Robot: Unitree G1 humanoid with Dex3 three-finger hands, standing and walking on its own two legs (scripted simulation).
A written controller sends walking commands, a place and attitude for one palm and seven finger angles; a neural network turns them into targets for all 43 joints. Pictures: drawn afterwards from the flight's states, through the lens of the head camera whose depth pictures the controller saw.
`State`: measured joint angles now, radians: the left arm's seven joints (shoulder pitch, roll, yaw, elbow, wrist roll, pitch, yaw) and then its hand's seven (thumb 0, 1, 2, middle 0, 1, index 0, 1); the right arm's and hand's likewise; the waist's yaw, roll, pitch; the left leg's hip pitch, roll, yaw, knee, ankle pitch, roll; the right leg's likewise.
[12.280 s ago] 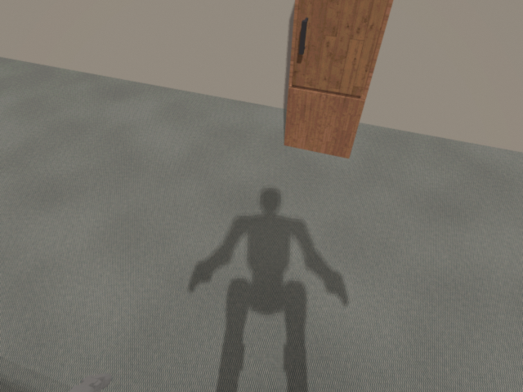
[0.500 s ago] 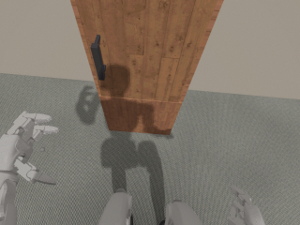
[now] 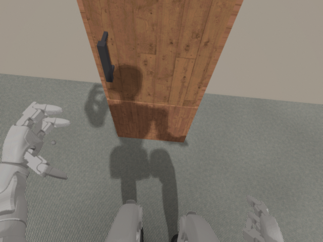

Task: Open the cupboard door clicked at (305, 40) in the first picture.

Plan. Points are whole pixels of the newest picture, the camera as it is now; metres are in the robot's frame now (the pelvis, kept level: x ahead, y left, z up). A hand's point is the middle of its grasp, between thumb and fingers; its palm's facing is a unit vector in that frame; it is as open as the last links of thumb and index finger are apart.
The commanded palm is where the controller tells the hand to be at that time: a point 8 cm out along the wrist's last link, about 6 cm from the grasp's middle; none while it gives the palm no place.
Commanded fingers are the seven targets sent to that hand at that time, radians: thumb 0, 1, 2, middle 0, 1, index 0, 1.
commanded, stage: move the hooked fingers beside the handle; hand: left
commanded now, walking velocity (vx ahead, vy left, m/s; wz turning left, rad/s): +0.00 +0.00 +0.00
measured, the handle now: (107, 58) +0.60 +0.20 +0.03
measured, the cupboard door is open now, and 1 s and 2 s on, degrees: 0 0 0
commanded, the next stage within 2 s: none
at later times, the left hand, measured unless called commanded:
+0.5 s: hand (68, 109) +0.41 +0.26 +0.03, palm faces -0.03 -1.00 -0.03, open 14.0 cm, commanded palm +0.40 +0.30 +0.04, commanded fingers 0.00 -0.50 0.30 -0.30 -1.20 -0.30 -1.20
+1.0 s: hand (80, 84) +0.49 +0.25 +0.03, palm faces -0.01 -1.00 -0.03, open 14.0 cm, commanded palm +0.48 +0.29 +0.03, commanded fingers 0.00 -0.50 0.30 -0.30 -1.20 -0.30 -1.20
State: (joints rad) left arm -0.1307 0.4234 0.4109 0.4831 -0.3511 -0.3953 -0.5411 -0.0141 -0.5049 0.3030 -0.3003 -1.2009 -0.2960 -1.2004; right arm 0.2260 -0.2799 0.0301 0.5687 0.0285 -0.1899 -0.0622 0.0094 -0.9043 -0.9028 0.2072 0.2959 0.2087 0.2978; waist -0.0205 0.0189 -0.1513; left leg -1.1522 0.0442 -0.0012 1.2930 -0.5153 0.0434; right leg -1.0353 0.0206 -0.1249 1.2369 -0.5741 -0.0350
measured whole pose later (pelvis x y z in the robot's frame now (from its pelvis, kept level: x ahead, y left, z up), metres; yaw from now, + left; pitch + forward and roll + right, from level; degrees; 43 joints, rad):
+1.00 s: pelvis +0.00 +0.00 -0.01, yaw -2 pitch +27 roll -5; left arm -0.80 0.63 0.49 1.12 -0.15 -0.44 -0.45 -0.01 -0.50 0.30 -0.30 -1.20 -0.30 -1.20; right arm 0.31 -0.28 0.05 0.63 0.00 0.01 -0.03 0.00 -0.91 -0.90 0.21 0.30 0.21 0.30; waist -0.14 0.03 -0.14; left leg -1.30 0.06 0.01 1.33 -0.52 0.05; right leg -1.19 0.04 -0.11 1.27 -0.56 -0.03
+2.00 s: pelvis +0.01 +0.02 -0.02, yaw -4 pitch +32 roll -8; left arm -0.98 0.72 0.49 1.19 -0.07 -0.36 -0.41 -0.01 -0.50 0.30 -0.30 -1.20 -0.29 -1.20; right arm 0.33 -0.28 0.07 0.60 -0.03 0.07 0.00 0.00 -0.91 -0.90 0.21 0.30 0.21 0.30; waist -0.21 0.04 -0.13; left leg -1.39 0.06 -0.01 1.35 -0.53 0.07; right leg -1.26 0.04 -0.12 1.25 -0.55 -0.01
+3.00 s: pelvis +0.01 +0.01 -0.02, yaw -3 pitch +31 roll -6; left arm -0.95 0.62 0.46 1.17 -0.07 -0.39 -0.31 -0.01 -0.50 0.30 -0.30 -1.20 -0.30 -1.20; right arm 0.35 -0.25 0.07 0.62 -0.03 0.08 0.02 0.00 -0.91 -0.90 0.21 0.30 0.21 0.30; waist -0.20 0.05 -0.13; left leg -1.36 0.07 0.01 1.34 -0.52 0.06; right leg -1.24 0.05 -0.11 1.26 -0.56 -0.02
